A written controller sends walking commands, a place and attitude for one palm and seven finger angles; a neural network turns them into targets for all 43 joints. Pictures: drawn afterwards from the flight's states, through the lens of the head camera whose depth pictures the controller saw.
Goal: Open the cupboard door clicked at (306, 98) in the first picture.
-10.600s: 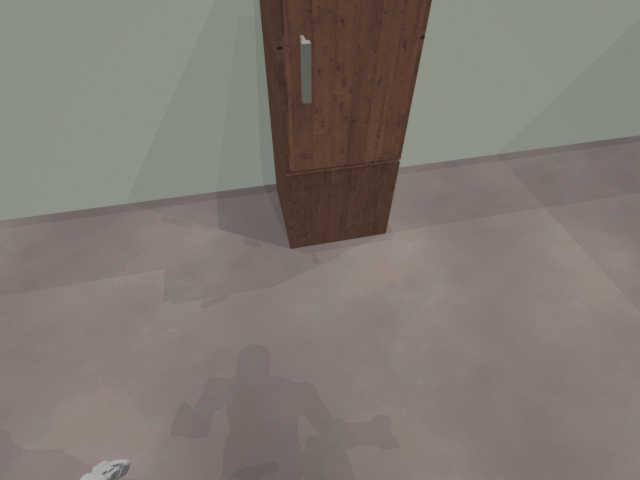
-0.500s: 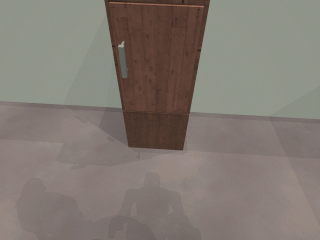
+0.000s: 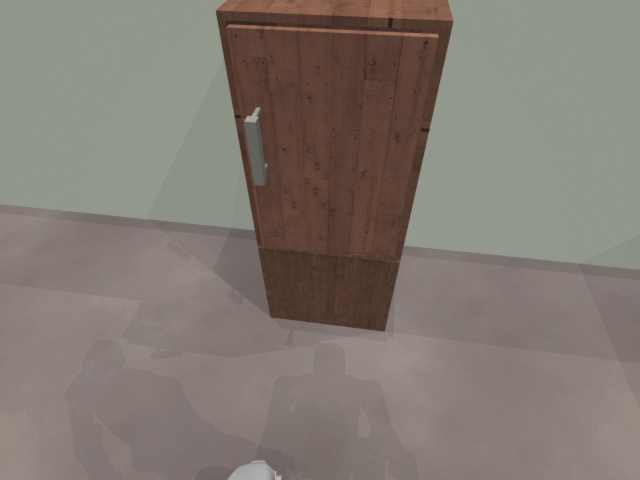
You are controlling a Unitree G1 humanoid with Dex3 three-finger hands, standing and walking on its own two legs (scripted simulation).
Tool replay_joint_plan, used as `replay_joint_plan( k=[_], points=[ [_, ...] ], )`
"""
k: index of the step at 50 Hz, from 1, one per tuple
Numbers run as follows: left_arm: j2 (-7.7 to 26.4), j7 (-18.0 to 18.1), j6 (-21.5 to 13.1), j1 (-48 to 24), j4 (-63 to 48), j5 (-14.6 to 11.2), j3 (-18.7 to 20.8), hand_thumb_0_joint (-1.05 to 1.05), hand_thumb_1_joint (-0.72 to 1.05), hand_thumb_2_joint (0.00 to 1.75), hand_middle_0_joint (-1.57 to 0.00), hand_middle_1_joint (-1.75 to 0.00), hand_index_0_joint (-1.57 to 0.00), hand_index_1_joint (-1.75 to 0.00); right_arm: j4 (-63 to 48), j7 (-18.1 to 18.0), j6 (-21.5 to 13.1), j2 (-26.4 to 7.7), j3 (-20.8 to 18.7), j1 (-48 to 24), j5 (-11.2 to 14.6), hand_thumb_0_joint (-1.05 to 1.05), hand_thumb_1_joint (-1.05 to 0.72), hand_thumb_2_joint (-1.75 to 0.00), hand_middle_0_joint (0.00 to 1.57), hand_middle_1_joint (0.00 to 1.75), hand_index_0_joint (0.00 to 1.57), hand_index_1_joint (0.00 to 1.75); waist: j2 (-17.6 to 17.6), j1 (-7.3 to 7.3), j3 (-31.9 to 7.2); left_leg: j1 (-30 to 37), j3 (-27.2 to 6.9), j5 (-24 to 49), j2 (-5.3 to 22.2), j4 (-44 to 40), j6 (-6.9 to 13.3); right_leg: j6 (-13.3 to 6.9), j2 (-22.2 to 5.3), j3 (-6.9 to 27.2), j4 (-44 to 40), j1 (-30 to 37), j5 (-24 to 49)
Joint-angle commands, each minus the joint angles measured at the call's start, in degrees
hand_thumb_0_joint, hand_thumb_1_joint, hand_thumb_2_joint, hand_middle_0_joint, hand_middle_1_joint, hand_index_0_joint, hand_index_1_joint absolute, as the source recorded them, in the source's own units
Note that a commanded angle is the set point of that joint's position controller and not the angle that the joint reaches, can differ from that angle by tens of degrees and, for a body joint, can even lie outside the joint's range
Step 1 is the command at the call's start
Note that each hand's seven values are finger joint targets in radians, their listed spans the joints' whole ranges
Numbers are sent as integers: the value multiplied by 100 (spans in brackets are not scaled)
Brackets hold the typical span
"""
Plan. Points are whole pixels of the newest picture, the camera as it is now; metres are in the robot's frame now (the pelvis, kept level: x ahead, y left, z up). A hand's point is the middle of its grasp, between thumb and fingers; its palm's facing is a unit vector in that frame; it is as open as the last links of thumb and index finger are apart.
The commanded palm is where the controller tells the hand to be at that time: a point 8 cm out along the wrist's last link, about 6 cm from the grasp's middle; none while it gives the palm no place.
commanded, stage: take the last steps up to it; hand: left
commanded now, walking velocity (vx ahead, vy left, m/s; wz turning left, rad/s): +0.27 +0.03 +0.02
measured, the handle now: (258, 147) +0.76 +0.21 +0.00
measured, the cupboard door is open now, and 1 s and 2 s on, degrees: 0 0 0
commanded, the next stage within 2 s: come to a stop and stand still in 0.32 s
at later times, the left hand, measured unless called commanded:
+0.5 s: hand (178, 426) +0.23 +0.26 -0.17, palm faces +0.03 -0.98 -0.20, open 7.4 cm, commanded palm none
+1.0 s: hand (163, 428) +0.23 +0.29 -0.19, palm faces +0.04 -0.97 -0.25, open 7.3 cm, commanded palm none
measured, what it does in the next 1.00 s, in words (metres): walks ahead: left foot, then right foot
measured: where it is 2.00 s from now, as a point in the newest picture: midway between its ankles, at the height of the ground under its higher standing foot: outside the picture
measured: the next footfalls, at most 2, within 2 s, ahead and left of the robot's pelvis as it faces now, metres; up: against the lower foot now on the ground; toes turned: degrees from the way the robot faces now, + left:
left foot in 0.16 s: +0.17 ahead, +0.16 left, +0.00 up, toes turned +9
right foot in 0.60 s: +0.29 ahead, -0.07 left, +0.00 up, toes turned -8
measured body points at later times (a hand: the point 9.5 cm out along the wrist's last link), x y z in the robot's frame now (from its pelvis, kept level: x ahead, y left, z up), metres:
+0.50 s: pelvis +0.16 +0.07 +0.00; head +0.17 +0.07 +0.45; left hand +0.23 +0.31 -0.16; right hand +0.15 -0.15 -0.16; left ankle +0.13 +0.15 -0.75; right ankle +0.21 -0.06 -0.70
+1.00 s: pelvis +0.15 +0.09 -0.03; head +0.15 +0.10 +0.42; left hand +0.23 +0.34 -0.17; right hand +0.20 -0.16 -0.17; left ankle +0.13 +0.20 -0.75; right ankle +0.25 -0.06 -0.74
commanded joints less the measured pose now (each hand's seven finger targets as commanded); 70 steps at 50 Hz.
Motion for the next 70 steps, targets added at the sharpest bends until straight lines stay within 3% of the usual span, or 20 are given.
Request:
replay_joint_plan(
  k=[1,4,6,8,13,21,26,29,32,37,45,46,48,49,50,55,63,67,68,70],
  points=[
    [966,69,-112,330,-147,65,219,0,90,90,-20,-30,-20,-30,-599,117,-252,25,56,-701,30,0,-90,-90,20,30,20,30,-897,104,954,-125,145,-317,16,-1131,104,-675,-1692,1064,-798,-315,0],
    [991,64,-49,343,-86,62,235,0,90,90,-20,-30,-20,-30,-578,88,-334,-15,72,-552,41,0,-90,-90,20,30,20,30,-931,21,780,751,375,-472,-223,-1723,224,-594,-1645,926,-256,-381,577],
    [899,50,12,220,-100,31,227,0,90,90,-20,-30,-20,-30,-278,15,-412,-269,36,365,15,0,-90,-90,20,30,20,30,-379,-410,419,2448,456,-233,-410,-2377,280,-371,-1237,520,992,-1128,695],
    [409,-13,38,405,-291,-41,112,0,90,90,-20,-30,-20,-30,43,-139,-456,-1274,-180,1647,-15,0,-90,-90,20,30,20,30,1974,-702,-551,4273,-2337,217,1662,-3425,977,107,-80,-5,4130,-2948,-2094],
    [414,-74,143,-283,-315,31,167,0,90,90,-20,-30,-20,-30,-206,-243,-488,-413,113,412,43,0,-90,-90,20,30,20,30,220,-265,477,2264,-1012,631,1206,-3948,1022,63,-683,860,5126,-2904,-707],
    [455,-71,345,-721,-610,21,184,0,90,90,-20,-30,-20,-30,-98,-285,-539,-362,129,471,44,0,-90,-90,20,30,20,30,276,-90,493,2503,-201,2176,1007,-3931,1225,247,-644,827,3760,-2867,-90],
    [471,49,369,-1008,-680,-9,83,0,90,90,-20,-30,-20,-30,32,-345,-373,-433,166,452,21,0,-90,-90,20,30,20,30,377,-134,389,2582,28,3952,828,-3086,900,212,-270,529,1991,-1700,89],
    [900,100,343,-667,-630,10,157,0,90,90,-20,-30,-20,-30,78,-356,-243,-376,113,478,100,0,-90,-90,20,30,20,30,50,50,215,2361,174,2659,450,-2288,468,194,-487,705,874,-778,2231],
    [1571,146,302,-437,-610,-5,268,0,90,90,-20,-30,-20,-30,14,-330,-49,-95,33,807,188,0,-90,-90,20,30,20,30,-1008,-28,-275,1171,314,-2362,-603,-408,32,-1123,-2318,1855,1176,181,6849],
    [1383,273,408,-1340,-1004,16,328,0,90,90,-20,-30,-20,-30,-100,-288,174,-122,-8,377,163,0,-90,-90,20,30,20,30,-871,-109,-524,825,-447,-2349,-560,1536,-16,-1146,-1989,1695,705,-490,4511],
    [1421,205,521,-1595,-1204,128,424,0,90,90,-20,-30,-20,-30,-315,-156,98,-72,19,512,107,0,-90,-90,20,30,20,30,-1354,-157,-373,1657,-47,-1719,-593,-1005,12,-711,-1484,1749,183,-1313,148],
    [1720,444,433,-1469,-1329,94,334,0,90,90,-20,-30,-20,-30,-643,-187,-57,-652,-62,772,148,0,-90,-90,20,30,20,30,-719,-541,-1668,1742,368,-1704,-762,-1688,-88,-605,-1540,1980,1279,236,3353],
    [1177,341,531,-1261,-1333,-32,213,0,90,90,-20,-30,-20,-30,-861,-227,-130,-555,51,590,85,0,-90,-90,20,30,20,30,690,-387,-1186,2390,-95,-665,-357,-3332,127,-182,-793,986,1945,-1028,204],
    [900,240,607,-1238,-1325,-60,91,0,90,90,-20,-30,-20,-30,-941,-257,-118,-896,16,413,17,0,-90,-90,20,30,20,30,1741,-334,-413,2042,-1209,-238,542,-3641,458,145,-190,525,2348,-1920,-1085],
    [884,162,695,-1133,-1348,-7,70,0,90,90,-20,-30,-20,-30,-1255,-288,-71,-1029,42,120,-72,0,-90,-90,20,30,20,30,1769,-233,210,1504,-1416,-8,942,-3699,824,143,27,648,3129,-2372,-1322],
    [1025,-108,640,-1027,-1370,102,188,0,90,90,-20,-30,-20,-30,-1348,-252,-124,-1038,134,-83,-74,0,-90,-90,20,30,20,30,118,-104,1550,591,-1378,-2011,785,-4137,1120,29,4,1032,4193,-2875,-640],
    [942,-212,572,-947,-1578,83,193,0,90,90,-20,-30,-20,-30,-1200,-397,-211,-1270,49,488,-89,0,-90,-90,20,30,20,30,172,-352,379,2115,-1787,-1212,1196,-3873,1343,-31,-66,1081,2757,-2618,-1181],
    [822,-202,478,-341,-1333,71,158,0,90,90,-20,-30,-20,-30,-1117,-339,-144,-1185,79,283,-41,0,-90,-90,20,30,20,30,-178,-85,94,1202,-1259,-2021,709,-3345,1019,-138,139,980,1084,-935,-648],
    [925,-167,430,-172,-1273,89,167,0,90,90,-20,-30,-20,-30,-1101,-303,-145,-1005,126,291,-18,0,-90,-90,20,30,20,30,-678,-33,96,692,-866,-2235,254,-2901,786,-288,-105,1542,504,-390,-1020],
    [1426,-40,324,119,-1163,49,223,0,90,90,-20,-30,-20,-30,-1226,-230,-172,-591,268,52,14,0,-90,-90,20,30,20,30,-1721,67,257,-324,142,-2318,-722,-857,390,-1130,-1666,3700,-655,-91,-2013]
  ],
)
